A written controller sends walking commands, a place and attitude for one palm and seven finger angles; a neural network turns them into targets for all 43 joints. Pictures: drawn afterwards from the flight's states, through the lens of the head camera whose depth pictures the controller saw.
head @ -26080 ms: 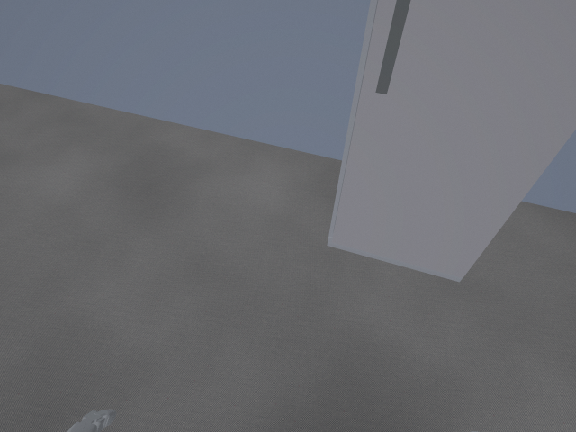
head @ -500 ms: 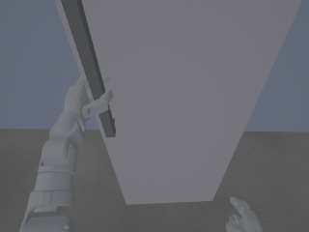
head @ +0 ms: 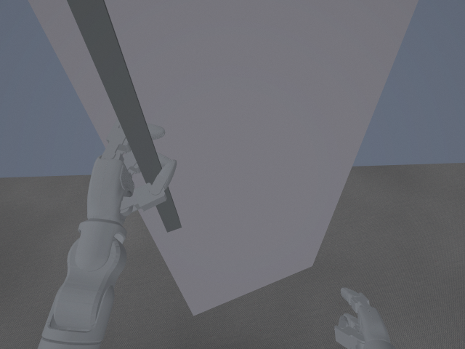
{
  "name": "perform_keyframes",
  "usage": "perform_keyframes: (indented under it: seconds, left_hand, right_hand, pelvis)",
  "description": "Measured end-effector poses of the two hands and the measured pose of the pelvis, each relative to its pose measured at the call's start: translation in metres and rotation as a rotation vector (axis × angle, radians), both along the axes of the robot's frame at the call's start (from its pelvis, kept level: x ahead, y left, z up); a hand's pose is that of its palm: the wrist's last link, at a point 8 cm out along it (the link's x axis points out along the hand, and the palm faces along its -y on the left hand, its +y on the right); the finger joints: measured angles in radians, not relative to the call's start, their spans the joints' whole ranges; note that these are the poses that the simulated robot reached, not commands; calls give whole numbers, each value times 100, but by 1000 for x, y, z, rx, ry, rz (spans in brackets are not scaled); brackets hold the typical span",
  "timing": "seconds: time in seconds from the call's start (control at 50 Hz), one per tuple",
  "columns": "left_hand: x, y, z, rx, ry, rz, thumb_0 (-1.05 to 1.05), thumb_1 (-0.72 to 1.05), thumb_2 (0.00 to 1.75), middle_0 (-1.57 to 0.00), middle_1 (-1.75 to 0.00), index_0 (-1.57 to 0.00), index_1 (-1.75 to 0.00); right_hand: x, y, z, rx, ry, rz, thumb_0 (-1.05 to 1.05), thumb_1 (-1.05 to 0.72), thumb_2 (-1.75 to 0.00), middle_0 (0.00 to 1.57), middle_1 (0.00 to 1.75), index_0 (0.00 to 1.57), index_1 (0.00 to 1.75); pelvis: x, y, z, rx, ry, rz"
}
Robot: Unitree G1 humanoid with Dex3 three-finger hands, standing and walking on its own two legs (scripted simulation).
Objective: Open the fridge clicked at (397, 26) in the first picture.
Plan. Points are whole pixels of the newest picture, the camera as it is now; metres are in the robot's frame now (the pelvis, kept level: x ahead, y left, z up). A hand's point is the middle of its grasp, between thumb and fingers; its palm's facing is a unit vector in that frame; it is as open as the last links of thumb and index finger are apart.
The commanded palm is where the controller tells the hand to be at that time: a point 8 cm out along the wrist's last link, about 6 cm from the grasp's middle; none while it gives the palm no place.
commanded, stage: walk backward, drawing the door open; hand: left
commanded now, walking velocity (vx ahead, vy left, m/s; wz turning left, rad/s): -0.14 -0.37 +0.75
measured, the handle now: (137, 127) +0.35 +0.13 +0.24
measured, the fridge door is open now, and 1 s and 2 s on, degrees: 21 47 85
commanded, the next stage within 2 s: stop walking and hold the door back in 1.82 s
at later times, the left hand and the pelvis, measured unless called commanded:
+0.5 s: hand (206, 251) +0.20 +0.04 +0.18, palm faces +0.11 -0.98 -0.19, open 7.7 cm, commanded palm +0.17 +0.08 +0.19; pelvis -0.06 -0.09 -0.01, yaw +14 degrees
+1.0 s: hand (282, 291) +0.16 -0.05 +0.18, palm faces +0.62 -0.77 -0.16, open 7.5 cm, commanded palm +0.11 -0.02 +0.17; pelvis +0.00 -0.32 -0.02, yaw +43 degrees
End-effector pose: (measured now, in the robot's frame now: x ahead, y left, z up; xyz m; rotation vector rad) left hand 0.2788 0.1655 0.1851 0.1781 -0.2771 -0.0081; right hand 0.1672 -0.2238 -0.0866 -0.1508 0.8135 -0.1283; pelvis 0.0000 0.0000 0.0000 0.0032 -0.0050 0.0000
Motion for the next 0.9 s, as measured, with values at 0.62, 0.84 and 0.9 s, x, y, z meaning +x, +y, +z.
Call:
perform_keyframes:
  seconds: [0.62, 0.84, 0.9]
  left_hand:
    - [-115, -93, -5, 36, -66, 175, -11, 57, 71, -47, -137, -11, -127]
    - [-145, -145, -8, 34, -112, 536, -11, 54, 78, -51, -139, -15, -136]
    - [-155, -159, -6, 31, -93, 590, -10, 54, 78, -49, -139, -15, -137]
  right_hand:
    - [-13, -74, -27, -8, 46, 366, 1, -90, -90, 20, 30, 20, 30]
    - [79, -137, -43, 18, 20, 546, 1, -90, -90, 20, 30, 20, 30]
    - [100, -147, -32, -20, -6, 595, 1, -90, -90, 20, 30, 20, 30]
  pelvis:
    - [-63, -146, -4, -26, 1, 391]
    - [-26, -266, -19, -14, -18, 595]
    - [-16, -285, -12, 12, 10, 646]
